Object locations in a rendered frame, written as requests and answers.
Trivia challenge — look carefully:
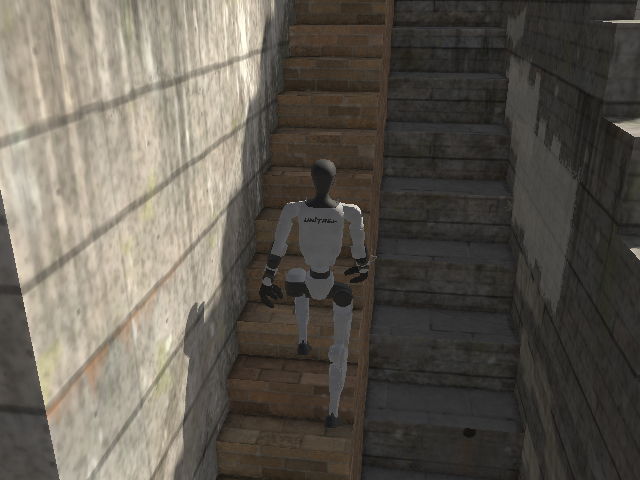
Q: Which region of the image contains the robot right foot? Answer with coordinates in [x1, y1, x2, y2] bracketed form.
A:
[324, 412, 344, 428]

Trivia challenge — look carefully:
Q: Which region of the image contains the left robot upper arm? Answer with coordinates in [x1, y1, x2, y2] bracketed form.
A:
[271, 201, 302, 257]

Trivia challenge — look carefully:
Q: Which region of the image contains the robot left hand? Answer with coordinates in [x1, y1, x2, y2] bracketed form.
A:
[259, 283, 283, 308]

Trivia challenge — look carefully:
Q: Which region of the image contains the left robot shin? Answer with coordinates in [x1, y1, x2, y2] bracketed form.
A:
[294, 295, 309, 344]

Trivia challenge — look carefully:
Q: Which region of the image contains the right robot forearm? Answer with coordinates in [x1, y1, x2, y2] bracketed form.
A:
[355, 244, 369, 273]

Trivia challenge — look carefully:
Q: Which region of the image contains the right robot upper arm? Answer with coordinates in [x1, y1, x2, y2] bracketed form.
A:
[343, 203, 366, 259]

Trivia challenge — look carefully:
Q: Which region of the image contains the left robot forearm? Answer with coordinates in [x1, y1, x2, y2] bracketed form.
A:
[262, 240, 282, 286]

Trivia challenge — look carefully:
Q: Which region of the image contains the robot right hand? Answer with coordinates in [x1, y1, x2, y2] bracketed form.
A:
[344, 266, 368, 283]

